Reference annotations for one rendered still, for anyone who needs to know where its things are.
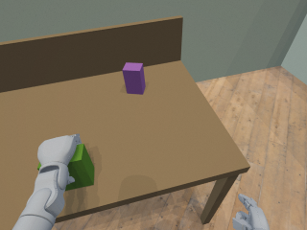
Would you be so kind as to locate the left robot hand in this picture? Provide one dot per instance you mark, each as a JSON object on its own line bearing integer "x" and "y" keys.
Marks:
{"x": 60, "y": 149}

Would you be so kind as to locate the table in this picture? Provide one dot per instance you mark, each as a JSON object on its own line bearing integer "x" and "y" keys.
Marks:
{"x": 141, "y": 145}

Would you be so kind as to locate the robot left forearm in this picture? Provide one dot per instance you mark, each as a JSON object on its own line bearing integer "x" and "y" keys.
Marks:
{"x": 47, "y": 200}

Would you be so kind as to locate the sponge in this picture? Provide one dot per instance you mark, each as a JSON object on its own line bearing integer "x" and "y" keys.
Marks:
{"x": 80, "y": 168}

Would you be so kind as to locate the right robot hand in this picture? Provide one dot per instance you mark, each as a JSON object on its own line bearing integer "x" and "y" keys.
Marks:
{"x": 253, "y": 220}

